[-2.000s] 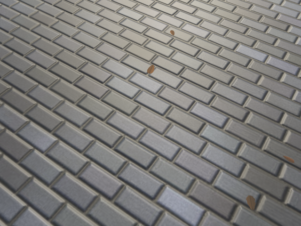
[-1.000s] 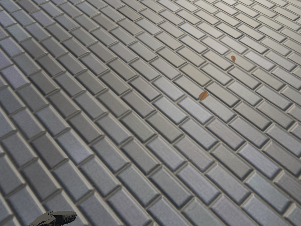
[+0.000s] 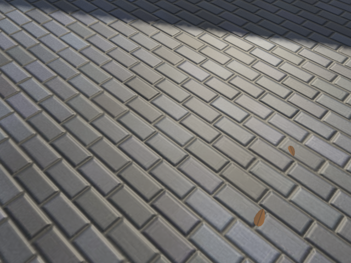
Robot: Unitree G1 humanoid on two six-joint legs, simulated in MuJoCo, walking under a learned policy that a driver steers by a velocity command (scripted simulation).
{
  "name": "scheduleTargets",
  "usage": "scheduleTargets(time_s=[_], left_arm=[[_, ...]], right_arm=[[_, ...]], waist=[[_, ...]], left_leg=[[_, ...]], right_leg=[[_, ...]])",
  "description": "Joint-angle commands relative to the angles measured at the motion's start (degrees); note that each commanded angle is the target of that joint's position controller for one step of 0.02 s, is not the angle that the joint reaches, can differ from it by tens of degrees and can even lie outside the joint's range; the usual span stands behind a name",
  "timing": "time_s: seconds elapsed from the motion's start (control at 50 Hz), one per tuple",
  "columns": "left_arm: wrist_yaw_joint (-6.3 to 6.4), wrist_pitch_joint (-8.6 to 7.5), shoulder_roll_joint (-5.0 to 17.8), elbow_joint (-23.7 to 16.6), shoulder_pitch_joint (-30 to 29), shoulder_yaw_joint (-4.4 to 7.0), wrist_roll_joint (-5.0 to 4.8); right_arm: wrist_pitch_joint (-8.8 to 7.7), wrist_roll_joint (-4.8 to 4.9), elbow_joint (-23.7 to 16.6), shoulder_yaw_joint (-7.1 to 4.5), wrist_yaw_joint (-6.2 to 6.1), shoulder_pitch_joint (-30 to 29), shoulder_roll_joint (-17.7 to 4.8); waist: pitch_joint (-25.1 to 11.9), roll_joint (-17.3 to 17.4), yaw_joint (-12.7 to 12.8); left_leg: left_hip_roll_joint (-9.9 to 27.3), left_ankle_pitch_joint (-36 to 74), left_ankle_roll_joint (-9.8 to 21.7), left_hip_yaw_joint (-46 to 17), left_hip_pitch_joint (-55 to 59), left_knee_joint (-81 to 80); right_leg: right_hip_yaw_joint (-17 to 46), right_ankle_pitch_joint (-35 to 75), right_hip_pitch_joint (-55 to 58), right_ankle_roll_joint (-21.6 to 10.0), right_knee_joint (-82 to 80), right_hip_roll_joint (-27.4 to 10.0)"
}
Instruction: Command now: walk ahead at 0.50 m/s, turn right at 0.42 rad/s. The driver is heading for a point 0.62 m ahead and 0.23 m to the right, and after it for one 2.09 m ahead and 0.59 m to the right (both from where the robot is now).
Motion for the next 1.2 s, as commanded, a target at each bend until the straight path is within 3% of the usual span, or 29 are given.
scheduleTargets(time_s=[0.02, 0.08, 0.14, 0.18, 0.2, 0.22, 0.24, 0.26, 0.28, 0.3, 0.32, 0.34, 0.42, 0.52, 0.62, 0.68, 0.7, 0.72, 0.74, 0.76, 0.78, 0.8, 0.82, 0.86, 0.92, 1.04, 1.12, 1.16, 1.2], left_arm=[[-0.93, -0.81, 1.25, -5.18, -5.39, -0.05, 0.26], [-2.04, -0.89, 0.81, -8.07, -9.8, -0.33, 0.13], [-3.17, -0.81, 1.57, -10.4, -10.44, 0.08, -0.01], [-3.25, -0.38, 3.78, -10.23, -5.31, 1.32, 0.04], [-2.96, -0.23, 6.1, -8.77, 1.84, 2.65, -0.08], [-1.99, 0.04, 9.61, -6.54, 11.38, 4.54, -0.03], [-0.74, 0.32, 16.14, -5.75, 15.28, 6.01, 0.0], [-0.98, -0.52, 15.47, -7.37, 15.16, 5.25, 0.09], [-1.11, -0.95, 11.26, -7.13, 14.31, 4.13, 0.52], [-1.07, -1.23, 9.41, -7.24, 11.11, 3.56, 0.34], [-1.06, -1.24, 7.89, -7.97, 6.97, 3.04, 0.13], [-0.9, -1.24, 6.25, -8.92, 4.16, 2.47, 0.48], [0.18, -1.55, 7.53, -9.04, 3.73, 2.74, 0.62], [1.53, -0.69, 8.73, -7.28, 7.83, 3.04, -0.02], [1.9, 0.05, 8.6, -5.76, 10.7, 3.09, -0.47], [2.01, 0.5, 7.73, -6.26, 8.5, 2.98, -0.15], [1.77, 0.36, 5.19, -6.86, 8.18, 2.06, 0.18], [1.72, 0.21, 1.62, -7.94, 9.77, 0.75, 1.46], [1.67, -0.37, 0.75, -9.61, 17.66, 0.31, -0.96], [1.92, -0.2, 7.15, -7.38, 16.02, 1.43, -1.47], [1.81, 0.16, 9.5, -8.12, 9.58, 2.18, -0.84], [1.82, 0.43, 8.56, -8.54, 6.94, 2.17, -0.23], [1.58, 0.44, 7.75, -9.22, 5.23, 2.33, 0.23], [0.96, 0.93, 5.48, -9.36, 6.09, 2.17, -0.48], [0.84, 1.53, 3.5, -10.61, 3.75, 1.69, -0.17], [-0.73, 0.72, 2.03, -12.27, -4.18, 0.88, -0.06], [-1.89, 0.27, 0.51, -14.74, -10.58, 0.1, -0.17], [-2.1, 0.04, 1.64, -15.6, -11.15, 0.49, 0.05], [-1.85, -0.25, 4.83, -13.9, -3.95, 2.08, 0.78]], right_arm=[[-0.5, 0.31, -2.71, -2.1, -0.8, -1.63, -9.27], [0.75, 0.89, -1.06, -2.43, -1.04, 0.77, -10.07], [2.18, 1.41, -0.86, -2.85, -1.44, -0.09, -11.39], [2.98, 1.63, -1.48, -3.4, -2.1, -1.36, -13.18], [3.42, 1.68, -1.76, -3.51, -2.39, -2.27, -13.68], [3.27, 1.78, -2.4, -3.15, -2.62, -3.01, -13.13], [2.07, -0.29, -4.9, -0.92, -1.9, 1.79, -5.98], [-0.49, 0.29, -6.26, 0.13, -0.78, 1.46, -5.19], [-2.02, 2.59, -7.79, -1.13, 0.08, -5.88, -9.61], [-2.72, 3.05, -8.98, -0.88, 0.21, -8.43, -9.46], [-2.75, 1.8, -8.44, -0.96, -0.24, -8.59, -9.0], [-2.18, 0.74, -8.18, -1.48, -0.53, -7.82, -9.65], [0.21, -0.28, -8.74, -1.29, -0.79, -6.88, -7.36], [0.01, 0.19, -11.61, -0.18, -0.46, -18.07, -4.88], [-1.21, 1.23, -13.19, -1.13, 0.79, -21.9, -7.63], [-2.0, 1.28, -11.61, -2.5, 0.67, -14.67, -9.55], [-2.31, 0.48, -10.74, -3.34, 0.29, -8.5, -11.35], [-2.11, 0.03, -10.08, -4.1, -0.26, 0.28, -14.67], [-1.38, -0.3, -7.84, -4.88, 0.42, 2.96, -17.84], [-1.18, 0.81, -9.48, -3.58, 0.55, 0.29, -11.41], [-0.75, 0.98, -9.86, -2.74, 0.21, -1.91, -8.35], [-0.4, 0.43, -10.05, -2.25, 0.19, -4.39, -7.66], [-0.21, 0.25, -9.49, -1.94, 0.11, -5.81, -6.65], [-0.56, 0.14, -8.65, -1.76, -0.06, -6.33, -6.02], [-1.05, 0.49, -6.91, -2.44, -0.08, -5.49, -7.85], [0.03, 0.69, -4.53, -2.98, -0.59, -4.54, -10.48], [1.01, 1.91, -1.69, -3.12, -0.35, 0.26, -11.75], [1.75, 2.88, -0.37, -3.32, -0.07, 0.94, -13.01], [2.4, 3.59, 0.49, -3.37, -0.2, -0.2, -14.55]], waist=[[3.44, 5.53, -0.78], [5.05, 5.03, -2.31], [4.03, 6.27, -0.8], [-0.61, 8.87, 2.76], [-4.5, 8.74, 6.9], [-9.3, 6.24, 11.98], [-15.02, -7.98, 8.82], [-23.95, -8.84, 7.88], [-18.44, -3.25, 10.61], [-11.08, -0.24, 8.68], [-6.64, 4.08, 5.73], [-4.61, 3.44, 3.67], [-2.8, 1.32, 1.54], [-1.15, -1.47, 5.88], [-1.05, -2.89, 6.88], [-2.6, -4.83, 2.44], [-7.72, -3.09, -0.58], [-16.22, 5.65, -2.93], [-19.41, 26.32, 1.55], [-13.46, 16.34, -0.09], [-6.99, 10.61, -1.52], [-3.76, 6.66, -0.44], [-1.12, 6.69, 0.43], [-0.44, 9.66, 1.84], [0.55, 8.37, 1.91], [1.92, 6.76, -0.53], [4.33, 5.82, -2.48], [4.79, 6.59, -0.79], [-0.11, 8.32, 4.97]], left_leg=[[16.07, 18.35, 5.87, -2.99, -1.27, -5.57], [18.28, 21.43, 5.68, -1.46, 5.4, -3.16], [19.47, 35.39, 4.41, 0.65, 9.24, 2.6], [19.09, 54.64, 3.22, 2.25, 9.61, 12.06], [17.88, 58.32, 2.2, 3.2, 7.24, 21.76], [15.39, 50.05, 0.08, 3.89, -2.14, 35.87], [7.57, 4.99, -3.2, 2.9, -26.4, 57.32], [-0.67, -22.64, -4.03, -10.4, -39.57, 69.24], [3.2, -18.0, -2.75, -15.03, -45.28, 70.1], [5.58, -12.61, -1.83, -14.04, -45.45, 65.48], [7.87, -9.31, -2.17, -13.42, -42.41, 60.17], [9.34, -7.07, -2.82, -13.31, -38.4, 56.31], [9.33, -1.86, -6.45, -11.46, -33.68, 47.84], [5.46, 14.62, -7.68, -10.72, -30.52, 25.98], [3.35, 13.75, -5.93, -13.03, -27.04, 16.52], [2.96, 8.84, -2.76, -11.94, -17.52, 12.8], [6.71, 8.38, -0.23, -14.42, -6.4, 12.91], [17.37, 5.5, 2.97, -25.69, 8.92, 13.31], [27.92, -9.94, 11.82, -54.02, 21.5, 6.48], [26.89, -20.28, 10.19, -53.13, 17.27, 4.29], [24.3, -17.05, 7.61, -42.37, 10.48, 4.14], [21.69, -8.9, 6.5, -35.16, 3.86, 3.26], [19.53, -3.03, 6.31, -30.06, -0.44, 2.07], [17.12, 2.51, 5.84, -22.62, -4.64, -0.54], [17.81, 9.38, 7.47, -16.76, -4.86, -2.79], [16.85, 16.72, 5.98, -5.48, -1.44, -3.18], [18.69, 17.96, 5.85, -3.61, 1.45, -2.91], [20.14, 25.83, 6.08, -4.29, 4.3, -0.52], [19.17, 43.9, 4.88, -3.36, 4.99, 9.64]], right_leg=[[-2.91, 5.55, 0.28, -0.43, -6.99, -0.21], [-5.07, 2.14, -2.89, -1.73, -11.11, 0.1], [-8.73, -5.54, -0.26, -4.05, -13.14, 2.18], [-12.29, -11.29, 8.99, -6.46, -12.52, 6.26], [-12.94, -11.05, 18.59, -8.22, -14.41, 8.54], [-9.26, -7.48, 34.73, -10.79, -18.28, 8.43], [15.78, -7.15, 56.94, -18.71, -18.26, -6.36], [43.04, -15.0, 66.21, -26.67, -28.51, -14.91], [35.9, -15.25, 62.88, -22.6, -31.04, -12.95], [27.44, -11.63, 54.11, -20.11, -31.41, -10.66], [21.25, -6.14, 45.15, -18.09, -31.93, -7.99], [17.3, -1.17, 38.81, -17.23, -33.15, -6.06], [11.07, 7.37, 28.34, -17.4, -36.01, -2.75], [7.89, -0.15, 25.88, -13.24, -34.45, 1.15], [15.71, -6.62, 31.77, -11.72, -29.21, -1.93], [18.43, -3.67, 32.8, -9.6, -22.54, -1.34], [15.77, -3.19, 29.91, -7.73, -13.41, 1.71], [9.42, -17.2, 21.57, -5.28, 3.63, 6.54], [4.64, -37.0, 0.97, -2.53, 19.57, 11.36], [6.29, -32.89, -4.47, -1.54, 26.03, 6.6], [4.43, -27.25, -5.17, -1.19, 26.73, 4.81], [3.05, -23.33, -2.77, -0.82, 25.41, 2.93], [2.93, -20.87, -1.77, -0.67, 22.69, 1.47], [1.39, -18.65, 1.81, -0.58, 20.07, -0.29], [0.47, -15.62, -0.83, 0.27, 16.01, -1.13], [-3.08, -1.16, -0.04, 0.28, -1.45, -0.9], [-5.75, -3.21, 3.15, -1.74, -10.23, 0.73], [-7.17, -9.38, 5.4, -3.64, -13.55, 2.47], [-9.79, -11.14, 17.71, -6.08, -18.04, 5.61]])
Velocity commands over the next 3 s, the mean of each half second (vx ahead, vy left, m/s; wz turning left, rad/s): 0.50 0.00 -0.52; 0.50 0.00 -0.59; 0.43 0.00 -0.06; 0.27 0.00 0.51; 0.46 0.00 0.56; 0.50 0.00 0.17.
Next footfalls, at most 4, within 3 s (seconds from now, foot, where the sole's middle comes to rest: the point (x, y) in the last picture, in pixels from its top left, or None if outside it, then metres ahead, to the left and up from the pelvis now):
0.22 right None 0.29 -0.14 -0.78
0.70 left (175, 236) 0.61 -0.02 -0.78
1.22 right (268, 214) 0.69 -0.41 -0.78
1.72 left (235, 163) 0.95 -0.32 -0.78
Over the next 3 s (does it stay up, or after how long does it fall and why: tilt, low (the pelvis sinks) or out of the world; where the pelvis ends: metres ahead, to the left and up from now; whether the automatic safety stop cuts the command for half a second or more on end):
stays up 1.36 -0.42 0.00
